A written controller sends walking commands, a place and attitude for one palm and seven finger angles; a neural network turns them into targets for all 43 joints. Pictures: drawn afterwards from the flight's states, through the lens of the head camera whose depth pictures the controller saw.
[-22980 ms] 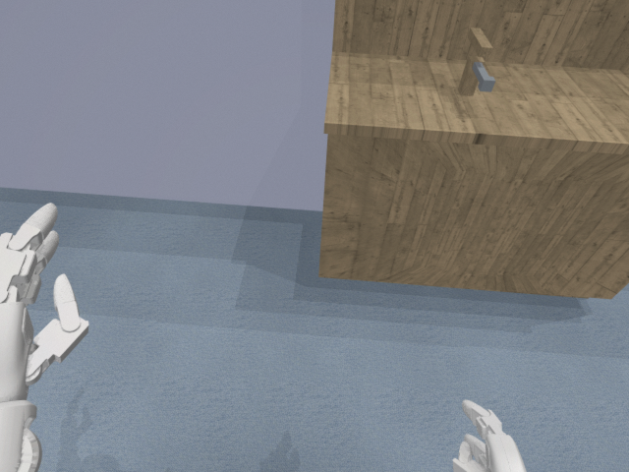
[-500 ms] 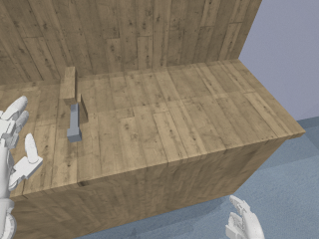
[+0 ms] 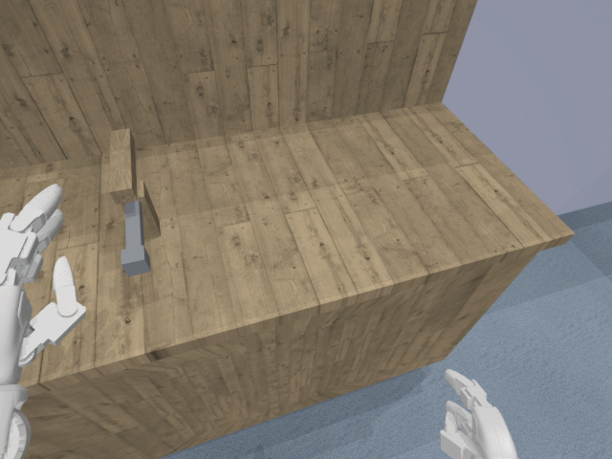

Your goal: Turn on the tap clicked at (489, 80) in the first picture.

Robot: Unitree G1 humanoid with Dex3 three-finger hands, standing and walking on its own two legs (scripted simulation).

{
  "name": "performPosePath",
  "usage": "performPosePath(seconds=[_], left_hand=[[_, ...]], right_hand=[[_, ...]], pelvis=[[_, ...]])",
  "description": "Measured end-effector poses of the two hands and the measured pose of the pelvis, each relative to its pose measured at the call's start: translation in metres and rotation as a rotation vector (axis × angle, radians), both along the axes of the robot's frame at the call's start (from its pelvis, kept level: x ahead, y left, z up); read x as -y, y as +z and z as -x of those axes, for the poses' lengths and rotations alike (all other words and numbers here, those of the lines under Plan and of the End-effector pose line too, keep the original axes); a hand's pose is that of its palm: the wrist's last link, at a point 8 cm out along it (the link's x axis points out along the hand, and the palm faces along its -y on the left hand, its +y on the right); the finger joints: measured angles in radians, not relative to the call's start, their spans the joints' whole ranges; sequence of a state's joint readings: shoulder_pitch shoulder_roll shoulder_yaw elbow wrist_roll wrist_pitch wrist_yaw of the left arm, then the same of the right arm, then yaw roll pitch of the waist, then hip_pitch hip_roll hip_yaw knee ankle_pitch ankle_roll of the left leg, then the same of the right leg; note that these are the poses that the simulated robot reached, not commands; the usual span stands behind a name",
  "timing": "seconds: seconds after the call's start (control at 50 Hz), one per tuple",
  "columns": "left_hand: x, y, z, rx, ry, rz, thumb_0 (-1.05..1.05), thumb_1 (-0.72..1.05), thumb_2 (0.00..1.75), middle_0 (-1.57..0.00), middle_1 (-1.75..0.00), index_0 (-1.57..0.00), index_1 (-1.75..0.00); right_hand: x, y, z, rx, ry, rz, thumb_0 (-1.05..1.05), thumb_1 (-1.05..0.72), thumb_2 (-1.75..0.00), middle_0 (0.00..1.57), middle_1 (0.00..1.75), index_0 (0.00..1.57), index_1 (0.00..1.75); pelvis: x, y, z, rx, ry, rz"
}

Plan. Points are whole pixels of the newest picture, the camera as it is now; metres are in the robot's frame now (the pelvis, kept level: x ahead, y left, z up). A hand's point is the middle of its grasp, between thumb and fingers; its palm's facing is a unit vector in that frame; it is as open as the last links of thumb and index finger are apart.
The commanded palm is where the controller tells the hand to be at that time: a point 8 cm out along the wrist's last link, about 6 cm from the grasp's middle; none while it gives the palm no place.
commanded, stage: look again from close up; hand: left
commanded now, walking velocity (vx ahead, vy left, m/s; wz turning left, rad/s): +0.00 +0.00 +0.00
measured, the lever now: (136, 260) +0.34 +0.25 +0.07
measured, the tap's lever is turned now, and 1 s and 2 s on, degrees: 0 0 0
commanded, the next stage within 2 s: shuffle to correct the standing spot in 0.02 s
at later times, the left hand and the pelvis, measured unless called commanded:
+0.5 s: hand (83, 303) +0.22 +0.23 +0.16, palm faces +0.35 -0.86 -0.38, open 7.4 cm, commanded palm +0.16 +0.26 +0.18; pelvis +0.00 -0.02 +0.00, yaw +0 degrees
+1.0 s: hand (141, 310) +0.22 +0.18 +0.16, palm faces +0.31 -0.86 -0.40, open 7.4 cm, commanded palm +0.16 +0.21 +0.18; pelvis +0.00 -0.06 +0.00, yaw +0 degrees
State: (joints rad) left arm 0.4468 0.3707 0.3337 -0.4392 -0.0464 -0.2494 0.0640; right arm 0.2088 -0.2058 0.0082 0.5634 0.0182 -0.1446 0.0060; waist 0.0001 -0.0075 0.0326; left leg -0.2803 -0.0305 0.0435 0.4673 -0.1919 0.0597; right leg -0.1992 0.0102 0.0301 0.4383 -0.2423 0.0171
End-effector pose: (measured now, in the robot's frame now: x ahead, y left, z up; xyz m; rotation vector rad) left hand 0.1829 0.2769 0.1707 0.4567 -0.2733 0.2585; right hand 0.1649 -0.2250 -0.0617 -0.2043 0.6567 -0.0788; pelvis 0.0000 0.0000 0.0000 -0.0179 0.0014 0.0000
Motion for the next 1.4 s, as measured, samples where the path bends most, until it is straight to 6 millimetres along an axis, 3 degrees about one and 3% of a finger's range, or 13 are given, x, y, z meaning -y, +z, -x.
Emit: performPosePath(seconds=[0.08, 0.2, 0.42, 0.54, 0.78, 0.9, 1.12, 1.4], left_hand=[[-0.010, -0.010, 0.008, -0.024, 0.026, 0.004, 0.02, 0.88, 0.90, -0.21, -0.30, -0.22, -0.30], [-0.027, 0.004, 0.012, 0.082, 0.111, 0.018, 0.02, 0.88, 0.90, -0.21, -0.30, -0.21, -0.30], [-0.003, 0.004, -0.002, 0.057, 0.058, 0.030, 0.02, 0.89, 0.90, -0.21, -0.30, -0.21, -0.30], [0.012, 0.007, 0.001, 0.019, 0.044, 0.006, 0.02, 0.88, 0.90, -0.21, -0.30, -0.21, -0.30], [0.042, 0.003, 0.004, -0.011, 0.045, 0.028, 0.02, 0.88, 0.90, -0.21, -0.30, -0.21, -0.30], [0.055, 0.005, 0.001, -0.012, 0.019, 0.016, 0.02, 0.88, 0.90, -0.21, -0.30, -0.21, -0.30], [0.059, 0.004, -0.002, -0.028, 0.021, 0.004, 0.02, 0.88, 0.90, -0.21, -0.30, -0.21, -0.30], [0.055, 0.005, 0.001, -0.029, 0.028, -0.002, 0.02, 0.88, 0.90, -0.21, -0.30, -0.21, -0.30]], right_hand=[[0.001, 0.000, 0.006, -0.030, -0.003, 0.036, 0.01, -0.90, -0.90, 0.21, 0.30, 0.20, 0.30], [-0.006, 0.000, 0.003, -0.041, 0.037, 0.053, 0.01, -0.90, -0.90, 0.21, 0.30, 0.20, 0.30], [-0.016, 0.006, -0.014, 0.013, 0.054, -0.019, 0.01, -0.90, -0.90, 0.21, 0.30, 0.20, 0.30], [0.001, 0.003, -0.011, -0.004, 0.041, -0.020, 0.01, -0.90, -0.90, 0.21, 0.30, 0.20, 0.30], [0.060, -0.003, 0.005, -0.043, -0.038, 0.043, 0.01, -0.90, -0.90, 0.21, 0.30, 0.20, 0.30], [0.075, -0.005, 0.012, -0.048, -0.071, 0.049, 0.01, -0.90, -0.90, 0.21, 0.30, 0.20, 0.30], [0.076, -0.014, 0.016, -0.082, -0.077, 0.037, 0.01, -0.90, -0.90, 0.21, 0.30, 0.20, 0.30], [0.064, -0.012, 0.002, -0.063, -0.043, 0.021, 0.01, -0.90, -0.90, 0.21, 0.30, 0.20, 0.30]], pelvis=[[0.001, 0.000, 0.001, 0.005, 0.015, 0.004], [0.001, 0.000, 0.001, 0.010, 0.024, 0.008], [0.011, 0.001, 0.002, -0.001, 0.009, 0.002], [0.025, 0.001, 0.002, -0.003, 0.005, 0.008], [0.052, -0.002, 0.004, -0.001, 0.000, 0.010], [0.061, -0.003, 0.004, -0.003, -0.001, 0.008], [0.066, -0.005, 0.001, -0.004, -0.003, 0.005], [0.064, -0.006, 0.000, -0.002, 0.003, 0.008]])
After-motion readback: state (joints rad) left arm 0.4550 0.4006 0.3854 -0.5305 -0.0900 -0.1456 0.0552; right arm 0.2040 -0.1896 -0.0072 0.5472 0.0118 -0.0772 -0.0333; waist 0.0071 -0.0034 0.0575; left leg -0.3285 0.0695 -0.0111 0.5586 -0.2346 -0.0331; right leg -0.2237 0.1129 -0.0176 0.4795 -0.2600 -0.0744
